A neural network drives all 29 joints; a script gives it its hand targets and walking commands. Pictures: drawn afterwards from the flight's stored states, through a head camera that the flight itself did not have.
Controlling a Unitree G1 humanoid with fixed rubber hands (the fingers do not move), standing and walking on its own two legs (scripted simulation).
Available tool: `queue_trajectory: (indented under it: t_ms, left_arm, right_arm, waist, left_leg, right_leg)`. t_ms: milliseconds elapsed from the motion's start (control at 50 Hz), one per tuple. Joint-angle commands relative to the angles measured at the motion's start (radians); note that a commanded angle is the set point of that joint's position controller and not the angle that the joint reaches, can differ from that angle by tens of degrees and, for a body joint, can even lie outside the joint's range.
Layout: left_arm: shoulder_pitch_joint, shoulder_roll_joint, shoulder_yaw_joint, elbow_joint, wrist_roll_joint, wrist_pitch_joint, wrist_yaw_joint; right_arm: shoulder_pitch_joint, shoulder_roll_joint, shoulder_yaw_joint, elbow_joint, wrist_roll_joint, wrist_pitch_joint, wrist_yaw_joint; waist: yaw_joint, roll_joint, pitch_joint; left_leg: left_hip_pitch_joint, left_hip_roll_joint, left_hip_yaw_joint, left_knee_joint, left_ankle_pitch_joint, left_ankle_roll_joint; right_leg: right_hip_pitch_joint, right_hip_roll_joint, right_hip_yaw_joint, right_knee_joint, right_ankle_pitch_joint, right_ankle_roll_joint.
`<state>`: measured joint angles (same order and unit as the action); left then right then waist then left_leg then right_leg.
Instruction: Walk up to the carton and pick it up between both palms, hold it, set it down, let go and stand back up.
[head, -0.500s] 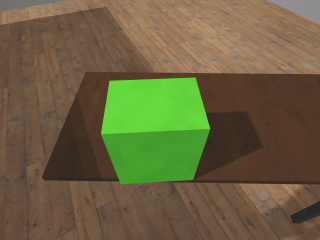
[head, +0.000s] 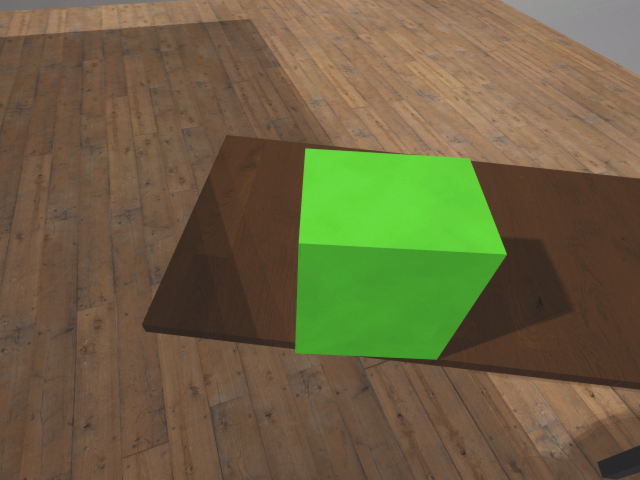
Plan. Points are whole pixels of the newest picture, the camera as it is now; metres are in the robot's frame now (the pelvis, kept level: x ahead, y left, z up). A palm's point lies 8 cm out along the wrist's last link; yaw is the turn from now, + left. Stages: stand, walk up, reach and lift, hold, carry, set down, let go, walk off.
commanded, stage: walk up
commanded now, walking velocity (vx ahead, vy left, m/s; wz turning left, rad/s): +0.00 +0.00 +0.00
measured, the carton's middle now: (376, 262) +0.40 -0.05 +0.04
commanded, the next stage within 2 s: stand in 0.32 s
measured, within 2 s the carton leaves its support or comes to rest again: neither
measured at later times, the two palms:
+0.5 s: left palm out of the picture -0.01 +0.20 -0.13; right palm out of the picture -0.03 -0.20 -0.14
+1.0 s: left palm (183, 475) +0.14 +0.18 -0.10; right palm out of the picture +0.13 -0.22 -0.12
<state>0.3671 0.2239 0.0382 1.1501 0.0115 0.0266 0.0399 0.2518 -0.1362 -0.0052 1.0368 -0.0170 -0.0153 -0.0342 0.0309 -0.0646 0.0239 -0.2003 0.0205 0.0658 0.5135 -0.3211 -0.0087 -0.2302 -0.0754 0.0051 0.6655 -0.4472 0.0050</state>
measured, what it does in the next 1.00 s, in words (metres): stands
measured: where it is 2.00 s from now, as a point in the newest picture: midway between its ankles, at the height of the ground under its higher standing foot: outside the picture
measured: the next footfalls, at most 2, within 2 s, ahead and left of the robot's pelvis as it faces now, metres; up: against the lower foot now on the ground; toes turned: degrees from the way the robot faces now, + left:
none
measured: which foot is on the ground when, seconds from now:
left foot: down 0.00-1.00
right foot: down 0.00-1.00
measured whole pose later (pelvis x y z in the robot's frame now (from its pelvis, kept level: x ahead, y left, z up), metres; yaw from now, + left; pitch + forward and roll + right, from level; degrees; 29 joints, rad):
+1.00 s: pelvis +0.00 -0.02 +0.01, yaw -2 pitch +7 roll +0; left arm 0.04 0.08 0.09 0.63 0.07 0.52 -0.01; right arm -0.01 -0.12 -0.01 0.93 0.07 0.14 -0.06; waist 0.01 0.01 0.00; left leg -0.31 0.06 0.02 0.38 -0.19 -0.05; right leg -0.29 0.04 -0.05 0.37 -0.20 -0.05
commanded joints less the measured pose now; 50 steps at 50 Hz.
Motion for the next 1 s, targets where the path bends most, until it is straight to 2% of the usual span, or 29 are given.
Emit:
queue_trajectory:
  t_ms: [0,20,60,80,120,140,160,180,300,340,360,420,440,500,520,540,560,580,600,620,640,680,720,760,800,840,860,920,980]
  left_arm:
    - [0.044,-0.019,-0.026,-0.025,-0.006,0.008,-0.007]
    - [0.046,-0.004,-0.019,-0.025,-0.002,0.01,-0.011]
    - [0.071,0.033,-0.01,-0.011,-0.006,0.006,-0.006]
    - [0.074,-0.012,-0.023,-0.011,-0.001,0.0,-0.003]
    - [0.095,-0.062,-0.042,0.005,0.011,-0.017,0.002]
    - [0.107,-0.042,-0.042,-0.002,0.012,-0.024,0.005]
    - [0.068,-0.013,-0.036,0.004,0.003,-0.027,0.0]
    - [0.044,-0.028,-0.039,0.005,-0.006,-0.032,-0.001]
    - [0.022,-0.027,-0.039,0.011,-0.009,-0.049,0.001]
    - [0.037,-0.056,-0.042,0.023,-0.009,-0.049,-0.001]
    - [0.03,-0.04,-0.039,0.025,-0.005,-0.045,0.002]
    - [0.035,-0.063,-0.044,0.035,-0.008,-0.042,0.004]
    - [0.017,-0.054,-0.038,0.033,0.002,-0.04,0.001]
    - [0.028,-0.06,-0.04,0.043,-0.002,-0.039,0.0]
    - [0.023,-0.065,-0.042,0.042,-0.007,-0.04,0.0]
    - [-1.178,0.107,-0.019,-0.609,-0.071,0.108,-0.022]
    - [-0.9,0.102,-0.059,-0.407,-0.084,0.229,0.037]
    - [-0.809,0.099,-0.066,-0.422,-0.108,0.361,0.061]
    - [-0.789,0.092,-0.062,-0.444,-0.134,0.476,0.078]
    - [-0.77,0.082,-0.053,-0.498,-0.17,0.557,0.078]
    - [-0.702,0.069,-0.057,-0.48,-0.185,0.615,0.075]
    - [-0.611,0.028,-0.06,-0.33,-0.183,0.649,0.028]
    - [-0.562,-0.027,-0.027,-0.187,-0.114,0.631,-0.047]
    - [-0.475,-0.064,0.002,-0.23,-0.026,0.622,-0.11]
    - [-0.435,-0.022,0.053,-0.395,0.055,0.611,-0.111]
    - [-0.371,-0.017,0.101,-0.459,0.115,0.596,-0.09]
    - [-0.372,-0.01,0.12,-0.506,0.117,0.57,-0.08]
    - [-0.456,-0.021,0.094,-0.674,0.084,0.47,-0.043]
    - [-0.496,-0.036,0.046,-0.689,0.007,0.42,-0.02]
  right_arm:
    - [0.0,-0.125,-0.004,-0.041,0.007,-0.009,0.0]
    - [0.016,-0.11,-0.001,-0.03,0.003,-0.007,-0.003]
    - [0.025,-0.085,0.004,-0.029,0.002,0.001,-0.008]
    - [0.026,-0.101,0.0,-0.017,0.009,0.003,-0.01]
    - [0.056,-0.083,-0.004,0.0,0.014,0.004,-0.008]
    - [0.077,-0.094,-0.003,0.011,0.02,0.006,-0.005]
    - [0.097,-0.032,0.007,0.013,0.027,0.013,-0.002]
    - [0.083,-0.037,0.005,0.027,0.021,0.016,-0.005]
    - [0.125,-0.05,0.005,0.074,0.013,0.0,-0.005]
    - [0.116,-0.047,0.01,0.089,0.012,0.002,-0.006]
    - [0.136,-0.039,0.014,0.1,0.01,0.003,-0.007]
    - [0.147,-0.039,0.013,0.108,0.0,0.004,-0.008]
    - [0.167,-0.023,0.017,0.116,0.003,0.007,-0.01]
    - [0.187,-0.049,0.017,0.12,0.007,0.004,-0.012]
    - [0.192,-0.052,0.016,0.131,0.004,0.002,-0.01]
    - [-1.006,-0.174,-0.122,-0.493,0.053,0.029,0.012]
    - [-0.691,-0.073,-0.21,-0.243,0.005,0.154,0.019]
    - [-0.598,-0.084,-0.204,-0.304,-0.023,0.25,0.036]
    - [-0.569,-0.071,-0.192,-0.311,-0.013,0.333,0.044]
    - [-0.529,-0.025,-0.155,-0.351,0.032,0.383,0.047]
    - [-0.453,-0.016,-0.102,-0.321,0.085,0.44,0.039]
    - [-0.351,-0.009,-0.035,-0.157,0.183,0.499,0.003]
    - [-0.292,-0.012,0.011,0.069,0.256,0.484,-0.052]
    - [-0.303,-0.031,0.029,0.143,0.262,0.401,-0.098]
    - [-0.315,-0.099,0.02,0.118,0.246,0.293,-0.117]
    - [-0.32,-0.125,0.005,0.036,0.19,0.216,-0.099]
    - [-0.353,-0.138,0.007,-0.001,0.161,0.179,-0.088]
    - [-0.371,-0.128,-0.025,-0.196,0.093,0.113,-0.038]
    - [-0.399,-0.109,-0.046,-0.35,0.04,0.119,0.001]
  waist:
    - [-0.032,0.323,0.112]
    - [-0.015,0.338,0.092]
    - [-0.013,0.209,0.031]
    - [-0.009,0.218,0.073]
    - [-0.009,0.129,0.07]
    - [-0.017,0.166,0.041]
    - [-0.037,0.005,0.124]
    - [-0.033,-0.02,0.111]
    - [-0.041,0.032,0.029]
    - [-0.013,0.062,0.055]
    - [-0.027,0.043,0.072]
    - [-0.018,0.076,0.121]
    - [-0.038,0.067,0.153]
    - [-0.038,0.072,0.133]
    - [-0.033,0.041,0.103]
    - [-0.095,-0.156,-0.015]
    - [-0.085,-0.118,0.054]
    - [-0.085,-0.134,-0.084]
    - [-0.049,-0.081,-0.146]
    - [-0.039,-0.024,-0.244]
    - [-0.025,0.068,-0.316]
    - [-0.057,0.163,-0.384]
    - [-0.079,0.228,-0.451]
    - [-0.066,0.179,-0.422]
    - [-0.025,0.208,-0.36]
    - [-0.008,0.186,-0.299]
    - [0.009,0.114,-0.289]
    - [-0.024,0.07,-0.241]
    - [-0.046,-0.05,-0.26]
  left_leg:
    - [-0.093,0.218,-0.195,-0.269,0.35,0.138]
    - [-0.084,0.189,-0.162,-0.265,0.333,0.127]
    - [-0.033,0.185,-0.168,-0.248,0.203,0.142]
    - [-0.034,0.155,-0.139,-0.224,0.208,0.134]
    - [-0.046,0.125,-0.104,-0.197,0.162,0.1]
    - [-0.078,0.117,-0.116,-0.182,0.109,0.086]
    - [-0.076,0.077,-0.076,-0.188,0.082,0.061]
    - [0.025,0.068,-0.068,-0.162,0.138,0.052]
    - [0.079,0.089,-0.07,-0.163,0.265,0.046]
    - [0.054,0.072,-0.057,-0.183,0.202,0.037]
    - [0.057,0.071,-0.056,-0.181,0.185,0.036]
    - [0.043,0.082,-0.057,-0.178,0.219,0.025]
    - [0.022,0.078,-0.051,-0.187,0.191,0.027]
    - [0.051,0.088,-0.064,-0.19,0.207,0.033]
    - [0.035,0.083,-0.074,-0.189,0.209,0.04]
    - [-0.284,0.015,-0.055,-0.032,0.041,0.029]
    - [-0.283,-0.027,0.014,0.09,-0.208,0.023]
    - [-0.259,-0.039,0.03,0.083,-0.238,0.033]
    - [-0.291,-0.039,0.032,0.084,-0.21,0.036]
    - [-0.33,-0.025,0.014,0.095,-0.142,0.039]
    - [-0.338,-0.011,-0.017,0.106,-0.032,0.023]
    - [-0.353,-0.012,-0.059,0.147,0.25,-0.018]
    - [-0.221,-0.024,-0.099,0.127,0.533,-0.067]
    - [-0.003,-0.025,-0.13,0.034,0.649,-0.068]
    - [0.098,-0.02,-0.127,-0.061,0.665,-0.057]
    - [0.12,-0.032,-0.099,-0.081,0.731,-0.068]
    - [0.164,-0.033,-0.102,-0.092,0.673,-0.062]
    - [0.108,-0.037,-0.08,-0.112,0.533,-0.047]
    - [-0.014,-0.036,-0.069,-0.117,0.423,-0.011]
  right_leg:
    - [-0.045,0.004,-0.021,0.085,-0.025,-0.007]
    - [-0.037,0.014,-0.027,0.086,0.003,-0.013]
    - [0.006,0.034,-0.066,-0.011,0.045,-0.011]
    - [0.022,0.03,-0.067,-0.116,0.095,-0.015]
    - [0.111,0.006,-0.049,-0.266,0.298,-0.02]
    - [0.147,-0.035,-0.006,-0.282,0.358,-0.022]
    - [0.051,-0.041,0.022,-0.296,0.318,-0.031]
    - [-0.003,-0.04,0.044,-0.326,0.305,-0.041]
    - [0.108,-0.037,0.016,-0.331,0.423,-0.047]
    - [0.102,-0.031,0.014,-0.35,0.344,-0.051]
    - [0.101,-0.032,0.01,-0.357,0.309,-0.054]
    - [0.073,-0.033,0.017,-0.356,0.337,-0.054]
    - [0.043,-0.04,0.017,-0.352,0.328,-0.059]
    - [0.061,-0.034,0.023,-0.351,0.332,-0.045]
    - [0.086,-0.024,0.017,-0.356,0.335,-0.047]
    - [-0.283,0.083,0.027,-0.197,0.167,-0.026]
    - [-0.276,0.081,-0.023,-0.105,-0.108,-0.029]
    - [-0.195,0.068,-0.036,-0.094,-0.105,-0.016]
    - [-0.169,0.049,-0.017,-0.074,-0.057,-0.022]
    - [-0.111,0.023,0.006,-0.046,0.045,-0.034]
    - [-0.076,0.017,0.015,-0.02,0.197,-0.054]
    - [-0.092,0.05,0.003,0.016,0.481,-0.056]
    - [-0.053,0.091,0.002,-0.052,0.699,-0.058]
    - [-0.027,0.131,0.012,-0.193,0.714,-0.052]
    - [-0.013,0.145,0.032,-0.274,0.639,-0.052]
    - [-0.022,0.164,0.017,-0.315,0.635,-0.05]
    - [-0.048,0.16,0.019,-0.343,0.601,-0.047]
    - [-0.027,0.141,0.022,-0.346,0.568,-0.046]
    - [0.055,0.11,0.029,-0.285,0.651,-0.013]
